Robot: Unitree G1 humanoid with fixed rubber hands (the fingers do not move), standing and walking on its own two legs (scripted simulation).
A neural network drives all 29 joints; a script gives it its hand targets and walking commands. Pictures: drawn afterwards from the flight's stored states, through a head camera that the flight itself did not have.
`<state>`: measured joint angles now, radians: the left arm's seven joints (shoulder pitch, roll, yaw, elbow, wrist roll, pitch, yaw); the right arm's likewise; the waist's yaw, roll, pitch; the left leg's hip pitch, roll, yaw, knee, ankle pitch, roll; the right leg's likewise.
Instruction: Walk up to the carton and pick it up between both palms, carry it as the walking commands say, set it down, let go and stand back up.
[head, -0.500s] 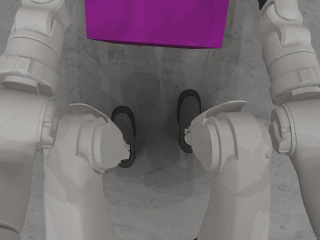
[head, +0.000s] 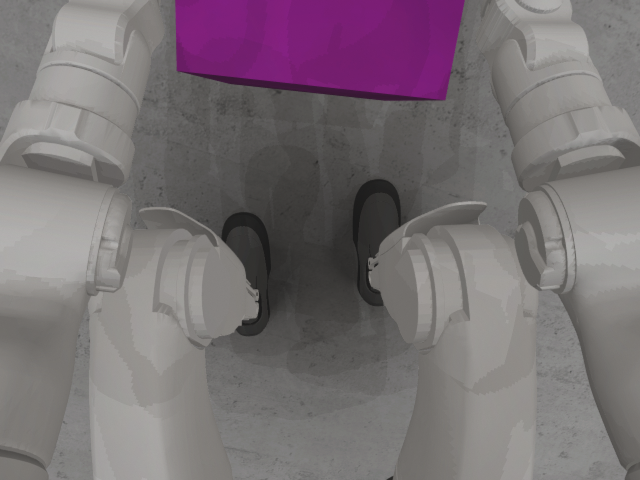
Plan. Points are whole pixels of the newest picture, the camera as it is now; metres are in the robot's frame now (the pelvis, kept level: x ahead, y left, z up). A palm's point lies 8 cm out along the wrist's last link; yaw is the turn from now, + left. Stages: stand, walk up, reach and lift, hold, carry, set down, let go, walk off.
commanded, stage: reach and lift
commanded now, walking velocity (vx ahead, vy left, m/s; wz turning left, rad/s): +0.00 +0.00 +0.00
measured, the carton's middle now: out of the picture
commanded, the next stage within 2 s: none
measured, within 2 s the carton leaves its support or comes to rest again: leaves its support in 0.54 s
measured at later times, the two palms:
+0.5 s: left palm out of the picture +0.55 +0.11 -0.18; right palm out of the picture +0.53 -0.20 -0.18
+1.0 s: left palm out of the picture +0.55 +0.11 -0.13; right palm out of the picture +0.52 -0.20 -0.12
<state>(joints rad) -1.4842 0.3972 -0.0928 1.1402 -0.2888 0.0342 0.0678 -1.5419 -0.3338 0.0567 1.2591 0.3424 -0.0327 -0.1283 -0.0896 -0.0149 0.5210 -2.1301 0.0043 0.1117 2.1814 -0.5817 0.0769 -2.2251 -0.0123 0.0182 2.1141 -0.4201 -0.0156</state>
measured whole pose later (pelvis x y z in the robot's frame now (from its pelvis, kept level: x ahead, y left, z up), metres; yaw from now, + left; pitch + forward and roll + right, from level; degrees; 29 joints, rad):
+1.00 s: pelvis -0.02 +0.00 +0.00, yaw +1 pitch +23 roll +2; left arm -1.49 0.38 -0.09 1.08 -0.29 0.22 0.13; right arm -1.47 -0.31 -0.02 1.03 0.29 0.21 -0.25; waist -0.09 -0.01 0.53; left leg -2.05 -0.03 0.10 2.19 -0.55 0.06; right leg -2.13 0.00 0.02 2.13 -0.40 -0.02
